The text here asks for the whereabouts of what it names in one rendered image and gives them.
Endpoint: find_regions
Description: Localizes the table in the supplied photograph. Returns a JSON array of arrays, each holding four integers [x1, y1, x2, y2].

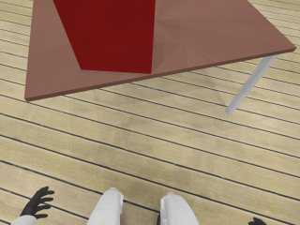
[[24, 0, 296, 115]]

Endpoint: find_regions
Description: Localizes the left robot forearm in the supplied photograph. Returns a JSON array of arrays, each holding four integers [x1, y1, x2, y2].
[[10, 215, 38, 225]]

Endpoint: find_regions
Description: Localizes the robot right thigh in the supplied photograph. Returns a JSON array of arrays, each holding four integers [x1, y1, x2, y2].
[[160, 194, 200, 225]]

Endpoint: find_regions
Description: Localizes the carton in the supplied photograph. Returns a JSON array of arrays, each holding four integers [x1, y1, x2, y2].
[[53, 0, 156, 74]]

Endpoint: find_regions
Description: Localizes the left robot hand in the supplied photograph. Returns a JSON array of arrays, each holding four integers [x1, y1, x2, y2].
[[20, 186, 54, 219]]

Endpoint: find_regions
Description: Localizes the right robot shin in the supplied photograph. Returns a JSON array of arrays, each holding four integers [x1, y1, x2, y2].
[[160, 192, 174, 225]]

